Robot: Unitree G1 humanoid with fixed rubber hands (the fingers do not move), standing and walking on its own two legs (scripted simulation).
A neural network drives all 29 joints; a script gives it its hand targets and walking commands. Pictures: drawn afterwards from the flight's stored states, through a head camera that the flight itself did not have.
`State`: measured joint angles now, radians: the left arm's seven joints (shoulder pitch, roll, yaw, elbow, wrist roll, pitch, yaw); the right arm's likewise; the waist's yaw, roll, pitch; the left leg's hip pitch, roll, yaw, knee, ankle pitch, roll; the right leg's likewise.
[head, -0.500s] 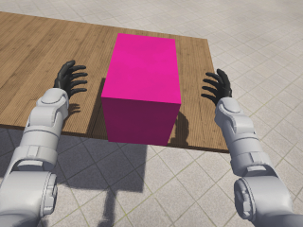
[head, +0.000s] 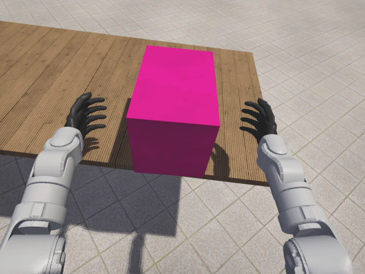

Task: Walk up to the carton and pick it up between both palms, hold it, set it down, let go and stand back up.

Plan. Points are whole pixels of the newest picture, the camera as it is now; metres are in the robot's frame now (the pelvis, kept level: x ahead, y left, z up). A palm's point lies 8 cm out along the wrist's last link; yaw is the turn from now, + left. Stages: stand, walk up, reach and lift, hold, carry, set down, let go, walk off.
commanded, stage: set down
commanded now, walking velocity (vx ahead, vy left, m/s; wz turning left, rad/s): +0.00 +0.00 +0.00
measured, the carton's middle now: (174, 110) +0.52 +0.01 +0.05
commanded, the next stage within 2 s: let go in 1.42 s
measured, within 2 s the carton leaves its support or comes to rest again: neither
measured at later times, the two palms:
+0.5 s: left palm (77, 161) +0.34 +0.23 +0.05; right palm (265, 165) +0.34 -0.19 +0.06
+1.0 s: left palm (74, 199) +0.28 +0.23 +0.01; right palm (272, 203) +0.26 -0.20 +0.01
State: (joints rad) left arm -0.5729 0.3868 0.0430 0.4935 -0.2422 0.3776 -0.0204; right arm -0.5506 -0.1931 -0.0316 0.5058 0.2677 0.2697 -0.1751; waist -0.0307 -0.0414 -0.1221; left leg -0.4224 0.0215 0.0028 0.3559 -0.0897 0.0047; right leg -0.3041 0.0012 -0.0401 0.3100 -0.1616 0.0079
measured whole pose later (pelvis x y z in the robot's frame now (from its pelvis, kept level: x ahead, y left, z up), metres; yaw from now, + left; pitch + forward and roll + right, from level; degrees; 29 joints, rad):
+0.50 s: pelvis +0.02 +0.00 +0.00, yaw -2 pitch +5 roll -1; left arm -0.25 0.32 0.05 0.33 -0.22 0.25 -0.01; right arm -0.23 -0.18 0.04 0.39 0.29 0.06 -0.18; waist 0.02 -0.03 -0.04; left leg -0.30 0.03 0.03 0.33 -0.12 0.00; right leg -0.18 0.00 0.00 0.26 -0.16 0.01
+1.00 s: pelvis +0.03 -0.01 +0.00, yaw -3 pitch +1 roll -1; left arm 0.07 0.31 0.03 0.32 -0.22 0.04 -0.06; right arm 0.11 -0.16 0.09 0.30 0.23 -0.04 -0.17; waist 0.03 -0.03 -0.03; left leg -0.19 0.04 0.04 0.35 -0.17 -0.01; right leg -0.07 0.02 0.01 0.26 -0.20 0.00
